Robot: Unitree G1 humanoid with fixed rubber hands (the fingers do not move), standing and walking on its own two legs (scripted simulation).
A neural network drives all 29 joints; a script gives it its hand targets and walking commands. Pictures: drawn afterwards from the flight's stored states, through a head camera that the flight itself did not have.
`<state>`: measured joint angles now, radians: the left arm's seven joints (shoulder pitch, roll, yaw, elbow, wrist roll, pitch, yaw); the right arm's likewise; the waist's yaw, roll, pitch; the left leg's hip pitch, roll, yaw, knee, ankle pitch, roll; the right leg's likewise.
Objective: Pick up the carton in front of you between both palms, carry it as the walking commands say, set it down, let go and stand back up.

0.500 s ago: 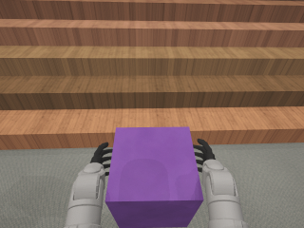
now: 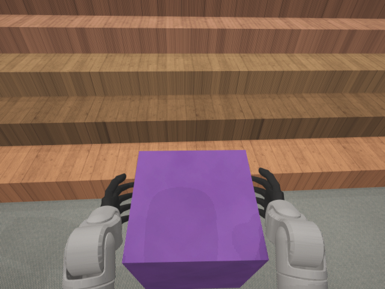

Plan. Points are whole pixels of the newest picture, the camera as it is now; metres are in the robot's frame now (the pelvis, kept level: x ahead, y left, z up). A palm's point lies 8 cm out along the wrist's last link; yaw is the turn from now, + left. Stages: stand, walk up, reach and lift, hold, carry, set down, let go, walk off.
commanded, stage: carry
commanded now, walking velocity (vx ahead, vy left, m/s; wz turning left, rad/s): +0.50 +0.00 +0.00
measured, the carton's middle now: (192, 224) +0.28 +0.00 +0.02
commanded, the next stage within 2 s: none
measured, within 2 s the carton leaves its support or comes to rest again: neither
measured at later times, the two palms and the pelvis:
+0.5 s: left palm (160, 107) +0.58 +0.10 +0.11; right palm (265, 108) +0.59 -0.20 +0.11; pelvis +0.29 -0.05 +0.00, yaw +1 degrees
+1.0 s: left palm (168, 48) +0.99 +0.11 +0.12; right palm (242, 49) +0.98 -0.19 +0.13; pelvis +0.60 -0.01 +0.00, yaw -1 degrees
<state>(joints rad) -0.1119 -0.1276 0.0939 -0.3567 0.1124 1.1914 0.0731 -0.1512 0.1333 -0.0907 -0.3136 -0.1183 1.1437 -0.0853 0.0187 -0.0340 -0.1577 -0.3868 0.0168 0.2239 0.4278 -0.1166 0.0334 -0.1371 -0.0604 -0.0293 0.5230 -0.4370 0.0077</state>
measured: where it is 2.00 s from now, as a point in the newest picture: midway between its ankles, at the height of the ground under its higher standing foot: (216, 113)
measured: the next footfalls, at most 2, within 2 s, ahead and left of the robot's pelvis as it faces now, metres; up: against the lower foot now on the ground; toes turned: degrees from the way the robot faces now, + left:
right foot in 0.38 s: +0.40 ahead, -0.13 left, +0.00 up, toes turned -12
left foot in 0.86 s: +0.69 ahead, +0.05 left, +0.00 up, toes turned +8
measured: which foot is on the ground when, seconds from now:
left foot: down 0.00-0.42, up 0.44-0.84, down 0.86-1.00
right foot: up 0.00-0.36, down 0.38-0.86, up 0.88-1.00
